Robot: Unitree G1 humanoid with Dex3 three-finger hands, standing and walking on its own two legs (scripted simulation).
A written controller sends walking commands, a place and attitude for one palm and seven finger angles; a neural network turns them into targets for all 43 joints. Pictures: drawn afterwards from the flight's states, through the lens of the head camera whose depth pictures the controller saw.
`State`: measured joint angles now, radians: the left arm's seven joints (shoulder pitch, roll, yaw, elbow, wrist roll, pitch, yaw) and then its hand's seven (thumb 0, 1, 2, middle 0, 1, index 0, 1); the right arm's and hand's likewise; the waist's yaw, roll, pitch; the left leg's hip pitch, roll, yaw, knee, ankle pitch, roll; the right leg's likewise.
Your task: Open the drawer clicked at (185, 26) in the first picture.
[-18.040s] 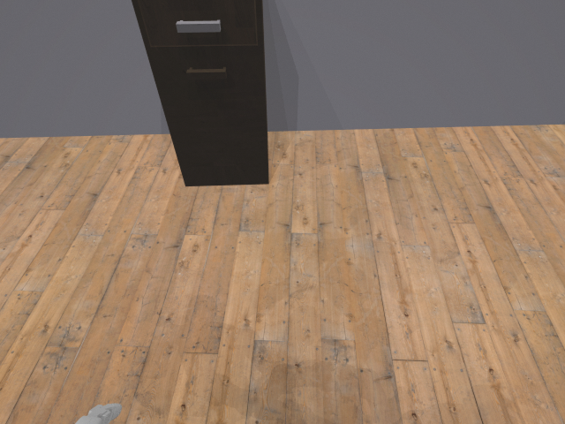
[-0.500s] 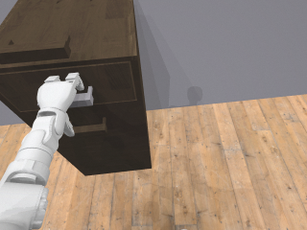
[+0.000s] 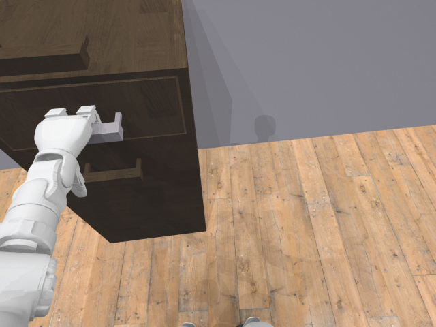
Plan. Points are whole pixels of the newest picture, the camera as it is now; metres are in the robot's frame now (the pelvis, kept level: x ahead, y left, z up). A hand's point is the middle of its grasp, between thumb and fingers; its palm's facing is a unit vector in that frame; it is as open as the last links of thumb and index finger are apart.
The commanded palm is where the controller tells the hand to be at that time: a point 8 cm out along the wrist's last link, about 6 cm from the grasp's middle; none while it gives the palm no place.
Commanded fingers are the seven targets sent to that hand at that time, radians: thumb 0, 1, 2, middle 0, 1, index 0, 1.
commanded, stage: lower the fingers behind the handle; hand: left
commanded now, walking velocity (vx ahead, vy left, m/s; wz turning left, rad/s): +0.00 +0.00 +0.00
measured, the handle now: (84, 127) +0.49 +0.28 +0.06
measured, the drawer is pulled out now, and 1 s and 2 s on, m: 0.00 0.00 0.03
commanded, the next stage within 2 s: close the thumb around the handle in 0.12 s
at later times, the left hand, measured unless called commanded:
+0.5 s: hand (78, 150) +0.44 +0.28 +0.04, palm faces -0.03 +0.00 -1.00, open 11.5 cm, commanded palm +0.43 +0.28 +0.10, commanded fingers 0.00 0.34 0.66 -0.36 -1.29 -0.36 -1.29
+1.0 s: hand (78, 152) +0.44 +0.28 +0.04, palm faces -0.04 -0.01 -1.00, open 6.1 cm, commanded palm +0.42 +0.28 +0.10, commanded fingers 0.00 0.90 0.90 -0.40 -1.35 -0.40 -1.35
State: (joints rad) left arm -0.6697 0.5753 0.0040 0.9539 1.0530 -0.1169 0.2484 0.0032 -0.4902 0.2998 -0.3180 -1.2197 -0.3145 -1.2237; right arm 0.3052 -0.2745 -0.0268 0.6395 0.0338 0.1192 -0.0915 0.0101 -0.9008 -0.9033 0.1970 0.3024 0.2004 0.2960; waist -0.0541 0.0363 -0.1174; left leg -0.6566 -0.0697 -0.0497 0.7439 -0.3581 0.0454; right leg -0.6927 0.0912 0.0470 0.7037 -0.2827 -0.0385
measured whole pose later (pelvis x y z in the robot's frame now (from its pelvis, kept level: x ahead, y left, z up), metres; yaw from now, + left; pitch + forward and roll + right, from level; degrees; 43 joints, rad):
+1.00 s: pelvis +0.02 +0.01 +0.00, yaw +1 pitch +15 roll -1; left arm -0.62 0.52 -0.02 0.91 1.05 -0.10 0.30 0.00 0.63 0.80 -0.38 -1.35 -0.38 -1.34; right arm 0.30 -0.25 -0.04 0.68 0.02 0.13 -0.06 0.01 -0.90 -0.90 0.20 0.30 0.20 0.30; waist -0.03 0.06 -0.14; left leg -0.62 -0.08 -0.06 0.75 -0.38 0.06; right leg -0.65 0.08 0.04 0.70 -0.31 -0.03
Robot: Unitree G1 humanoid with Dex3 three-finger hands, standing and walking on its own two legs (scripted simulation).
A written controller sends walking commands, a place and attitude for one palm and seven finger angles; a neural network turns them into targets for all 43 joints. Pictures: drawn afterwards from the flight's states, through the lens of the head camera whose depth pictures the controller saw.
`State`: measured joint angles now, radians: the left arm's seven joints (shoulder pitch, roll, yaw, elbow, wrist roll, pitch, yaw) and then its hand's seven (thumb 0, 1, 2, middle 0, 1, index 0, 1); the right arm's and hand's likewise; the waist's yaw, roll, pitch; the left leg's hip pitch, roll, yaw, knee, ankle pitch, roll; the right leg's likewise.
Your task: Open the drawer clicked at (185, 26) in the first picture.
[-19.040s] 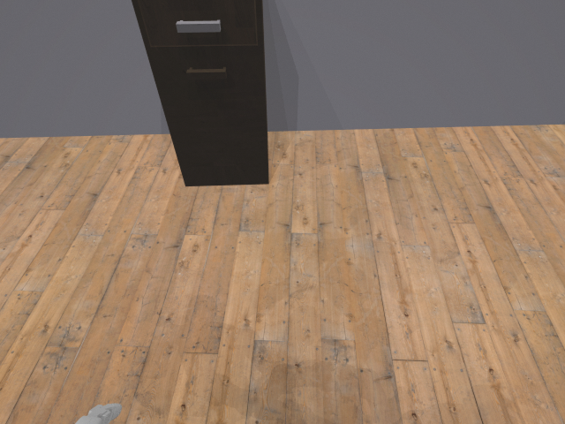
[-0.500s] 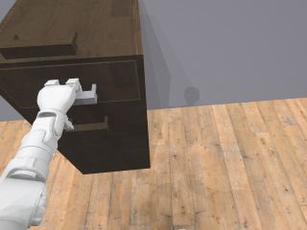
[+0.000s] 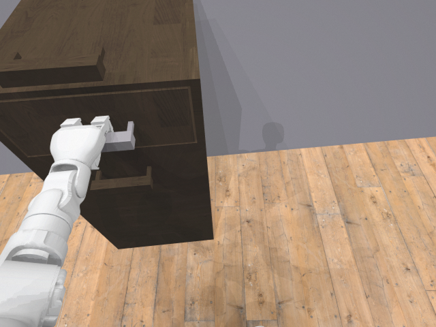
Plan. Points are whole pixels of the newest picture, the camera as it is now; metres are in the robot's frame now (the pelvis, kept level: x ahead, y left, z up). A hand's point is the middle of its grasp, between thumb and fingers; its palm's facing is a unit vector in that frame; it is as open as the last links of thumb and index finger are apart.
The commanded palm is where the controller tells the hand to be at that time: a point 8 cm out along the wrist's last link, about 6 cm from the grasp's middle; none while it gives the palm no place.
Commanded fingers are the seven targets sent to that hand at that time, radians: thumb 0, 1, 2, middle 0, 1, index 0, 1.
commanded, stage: pull the drawer open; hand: left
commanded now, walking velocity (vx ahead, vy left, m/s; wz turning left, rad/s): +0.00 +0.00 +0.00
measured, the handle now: (97, 135) +0.47 +0.26 +0.06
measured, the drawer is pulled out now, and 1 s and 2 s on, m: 0.00 0.03 0.26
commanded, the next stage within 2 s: none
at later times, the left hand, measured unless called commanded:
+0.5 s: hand (90, 170) +0.40 +0.27 +0.03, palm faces +0.01 -0.05 -1.00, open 6.0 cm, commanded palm +0.38 +0.28 +0.10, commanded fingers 0.00 0.90 0.90 -0.40 -1.35 -0.40 -1.35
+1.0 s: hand (89, 172) +0.39 +0.27 +0.03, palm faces -0.01 -0.08 -1.00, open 5.9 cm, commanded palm +0.34 +0.28 +0.10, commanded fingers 0.00 0.90 0.90 -0.40 -1.35 -0.40 -1.35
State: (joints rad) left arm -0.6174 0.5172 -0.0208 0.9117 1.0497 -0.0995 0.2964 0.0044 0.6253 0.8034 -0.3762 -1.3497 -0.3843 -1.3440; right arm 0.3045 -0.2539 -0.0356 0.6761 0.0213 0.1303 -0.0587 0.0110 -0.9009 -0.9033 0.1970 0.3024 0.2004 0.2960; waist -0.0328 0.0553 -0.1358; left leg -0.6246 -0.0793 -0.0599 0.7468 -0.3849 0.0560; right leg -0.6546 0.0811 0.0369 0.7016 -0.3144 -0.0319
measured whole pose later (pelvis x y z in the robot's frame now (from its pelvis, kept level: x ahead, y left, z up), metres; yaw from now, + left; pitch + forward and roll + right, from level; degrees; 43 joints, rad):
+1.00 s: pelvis +0.02 +0.01 +0.01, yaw -3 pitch +14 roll -1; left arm -0.26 0.48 0.06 0.52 0.99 -0.07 0.26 0.02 0.65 0.77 -0.29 -1.35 -0.41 -1.35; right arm 0.26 -0.25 -0.04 0.64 0.02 0.16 -0.05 0.01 -0.90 -0.90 0.20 0.30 0.20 0.30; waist -0.01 0.06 -0.14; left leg -0.52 -0.07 -0.01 0.67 -0.39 0.07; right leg -0.57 0.09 0.09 0.64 -0.31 -0.02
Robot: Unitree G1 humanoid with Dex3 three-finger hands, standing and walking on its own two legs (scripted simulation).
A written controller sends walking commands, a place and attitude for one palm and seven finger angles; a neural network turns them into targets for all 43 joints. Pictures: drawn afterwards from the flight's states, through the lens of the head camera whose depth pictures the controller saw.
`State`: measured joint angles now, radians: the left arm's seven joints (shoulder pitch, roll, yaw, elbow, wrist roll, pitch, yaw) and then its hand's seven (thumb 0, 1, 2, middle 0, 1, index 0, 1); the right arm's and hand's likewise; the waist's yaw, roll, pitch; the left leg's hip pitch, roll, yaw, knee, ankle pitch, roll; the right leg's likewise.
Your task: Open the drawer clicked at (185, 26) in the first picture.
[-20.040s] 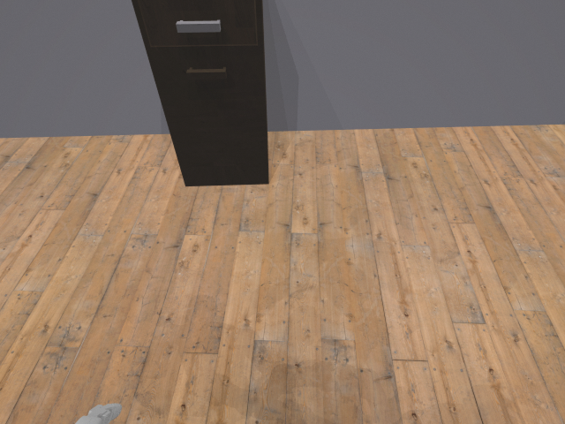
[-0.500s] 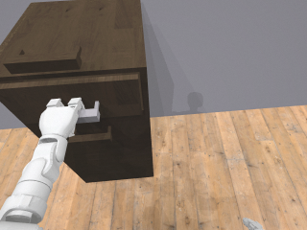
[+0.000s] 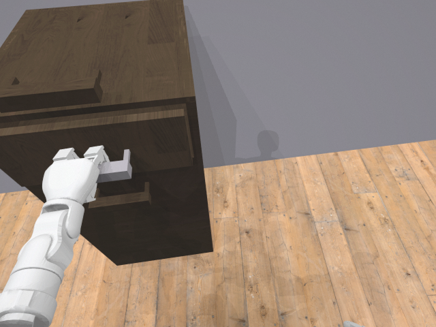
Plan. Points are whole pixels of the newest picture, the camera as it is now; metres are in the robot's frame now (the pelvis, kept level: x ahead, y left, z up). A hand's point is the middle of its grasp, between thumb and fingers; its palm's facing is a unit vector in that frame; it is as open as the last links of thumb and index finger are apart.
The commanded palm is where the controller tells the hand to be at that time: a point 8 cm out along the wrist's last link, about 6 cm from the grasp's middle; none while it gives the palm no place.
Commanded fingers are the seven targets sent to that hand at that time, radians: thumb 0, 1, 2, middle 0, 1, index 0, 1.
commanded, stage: pull the drawer open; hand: left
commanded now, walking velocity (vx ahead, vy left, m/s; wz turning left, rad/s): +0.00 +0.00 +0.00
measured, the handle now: (93, 165) +0.41 +0.27 +0.05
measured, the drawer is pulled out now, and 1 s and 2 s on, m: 0.03 0.26 0.28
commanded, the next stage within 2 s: open the thumb to release the handle in 1.14 s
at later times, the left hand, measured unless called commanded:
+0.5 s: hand (75, 256) +0.23 +0.25 +0.03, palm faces +0.01 -0.09 -1.00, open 6.0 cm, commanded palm +0.20 +0.26 +0.09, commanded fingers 0.00 0.90 0.90 -0.40 -1.35 -0.40 -1.35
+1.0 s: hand (63, 325) +0.14 +0.24 +0.03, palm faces -0.03 -0.09 -1.00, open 6.1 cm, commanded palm +0.09 +0.24 +0.09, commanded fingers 0.00 0.90 0.90 -0.40 -1.35 -0.40 -1.35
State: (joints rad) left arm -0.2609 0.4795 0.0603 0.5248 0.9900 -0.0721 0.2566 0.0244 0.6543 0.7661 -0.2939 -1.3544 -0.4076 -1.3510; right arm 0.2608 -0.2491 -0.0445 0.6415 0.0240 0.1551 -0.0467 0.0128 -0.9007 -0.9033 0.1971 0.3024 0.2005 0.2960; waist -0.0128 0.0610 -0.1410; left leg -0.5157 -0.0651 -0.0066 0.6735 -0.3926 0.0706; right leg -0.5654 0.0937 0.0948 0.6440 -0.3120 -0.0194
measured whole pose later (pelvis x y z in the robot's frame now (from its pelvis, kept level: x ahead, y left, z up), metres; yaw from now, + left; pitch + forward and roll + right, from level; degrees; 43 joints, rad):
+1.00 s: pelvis +0.00 -0.02 +0.00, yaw +1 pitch +7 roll +0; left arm 0.64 0.43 0.02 -0.22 0.97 -0.03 0.36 0.02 0.62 0.76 -0.31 -1.35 -0.42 -1.35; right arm 0.09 -0.26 -0.01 0.59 -0.02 0.11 -0.01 0.02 -0.90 -0.90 0.20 0.30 0.20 0.30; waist 0.10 0.06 -0.10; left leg -0.39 -0.06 -0.02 0.68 -0.41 0.04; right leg -0.46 0.10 0.08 0.69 -0.35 -0.05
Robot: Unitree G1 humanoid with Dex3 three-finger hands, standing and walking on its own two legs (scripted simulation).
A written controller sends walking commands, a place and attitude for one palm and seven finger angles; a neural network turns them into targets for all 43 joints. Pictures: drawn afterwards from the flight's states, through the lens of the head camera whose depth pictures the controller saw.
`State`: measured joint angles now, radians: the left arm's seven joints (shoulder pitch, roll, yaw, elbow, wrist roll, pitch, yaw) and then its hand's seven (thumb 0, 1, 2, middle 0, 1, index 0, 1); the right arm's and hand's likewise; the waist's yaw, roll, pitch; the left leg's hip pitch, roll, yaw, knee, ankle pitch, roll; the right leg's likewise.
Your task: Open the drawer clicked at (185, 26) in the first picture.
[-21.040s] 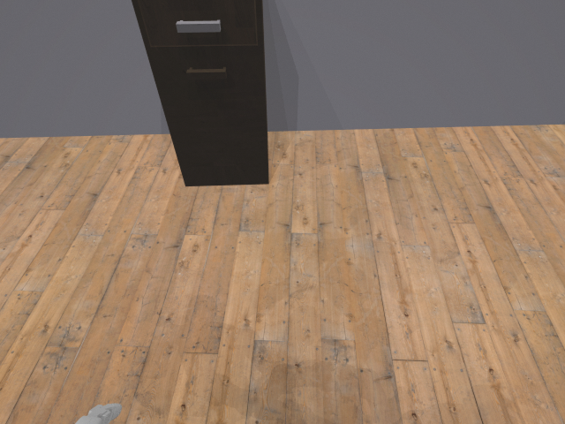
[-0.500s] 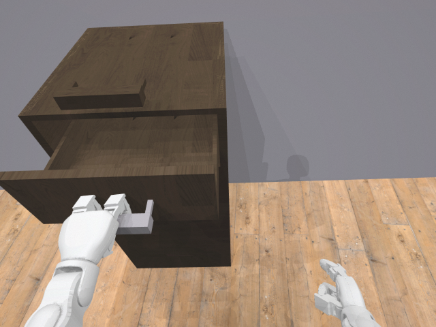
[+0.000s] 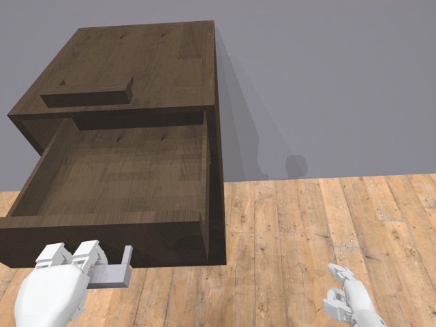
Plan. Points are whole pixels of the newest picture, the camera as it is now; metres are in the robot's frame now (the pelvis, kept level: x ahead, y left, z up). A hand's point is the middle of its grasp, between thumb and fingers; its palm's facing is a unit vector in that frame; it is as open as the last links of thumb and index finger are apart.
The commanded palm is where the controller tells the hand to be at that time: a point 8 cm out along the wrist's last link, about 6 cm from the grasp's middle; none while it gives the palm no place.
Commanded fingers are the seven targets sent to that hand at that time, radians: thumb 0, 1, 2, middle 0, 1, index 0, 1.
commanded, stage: pull the drawer open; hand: left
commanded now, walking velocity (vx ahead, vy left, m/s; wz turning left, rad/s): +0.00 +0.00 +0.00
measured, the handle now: (86, 264) +0.19 +0.25 +0.05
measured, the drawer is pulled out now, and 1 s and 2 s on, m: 0.26 0.28 0.27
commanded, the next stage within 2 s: open the thumb to release the handle in 0.14 s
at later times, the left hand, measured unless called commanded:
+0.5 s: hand (70, 316) +0.12 +0.25 +0.03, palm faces +0.05 -0.07 -1.00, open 7.0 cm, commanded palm +0.09 +0.26 +0.09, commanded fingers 0.00 -0.08 0.48 -0.33 -1.25 -0.33 -1.25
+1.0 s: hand (70, 317) +0.12 +0.25 +0.03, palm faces +0.03 -0.10 -0.99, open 13.7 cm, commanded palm +0.09 +0.24 +0.08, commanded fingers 0.00 -0.50 0.30 -0.30 -1.20 -0.30 -1.20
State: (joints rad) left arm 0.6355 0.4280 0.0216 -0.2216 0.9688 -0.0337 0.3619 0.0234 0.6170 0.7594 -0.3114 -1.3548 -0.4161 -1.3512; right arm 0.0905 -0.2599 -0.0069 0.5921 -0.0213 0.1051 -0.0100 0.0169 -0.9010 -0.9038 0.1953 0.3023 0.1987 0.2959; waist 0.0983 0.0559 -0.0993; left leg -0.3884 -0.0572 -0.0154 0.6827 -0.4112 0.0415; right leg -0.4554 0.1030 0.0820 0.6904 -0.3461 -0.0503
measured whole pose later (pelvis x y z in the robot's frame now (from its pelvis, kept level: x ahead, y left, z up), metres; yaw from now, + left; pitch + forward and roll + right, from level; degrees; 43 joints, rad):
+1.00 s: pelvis -0.02 +0.00 -0.01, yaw +1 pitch +6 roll +0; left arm 0.63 0.38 0.02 -0.24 0.99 -0.02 0.37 0.00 -0.48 0.31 -0.28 -1.20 -0.32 -1.20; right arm 0.11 -0.26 -0.01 0.57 -0.03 0.08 0.00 0.02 -0.90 -0.90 0.19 0.30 0.20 0.30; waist 0.11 0.06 -0.10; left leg -0.44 -0.07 -0.03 0.74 -0.41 0.04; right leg -0.50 0.09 0.06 0.74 -0.35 -0.05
